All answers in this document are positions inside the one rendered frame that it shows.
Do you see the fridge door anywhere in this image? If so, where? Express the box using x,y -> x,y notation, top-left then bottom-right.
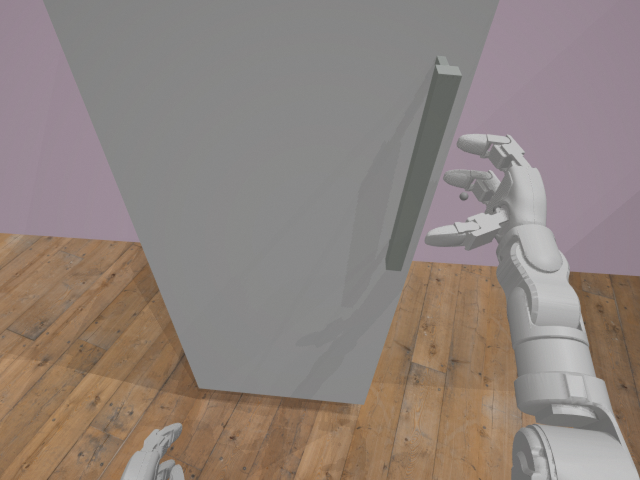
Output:
43,0 -> 499,405

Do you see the robot left hand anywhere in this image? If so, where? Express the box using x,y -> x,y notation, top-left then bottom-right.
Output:
120,423 -> 185,480

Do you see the handle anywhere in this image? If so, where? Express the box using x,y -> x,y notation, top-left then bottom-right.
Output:
385,56 -> 462,271

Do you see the robot right upper arm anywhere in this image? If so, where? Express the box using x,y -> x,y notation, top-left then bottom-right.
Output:
511,424 -> 637,480

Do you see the right robot forearm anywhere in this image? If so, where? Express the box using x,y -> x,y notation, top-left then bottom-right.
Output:
496,224 -> 640,480

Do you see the robot right hand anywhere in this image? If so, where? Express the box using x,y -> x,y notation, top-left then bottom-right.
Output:
425,134 -> 547,251

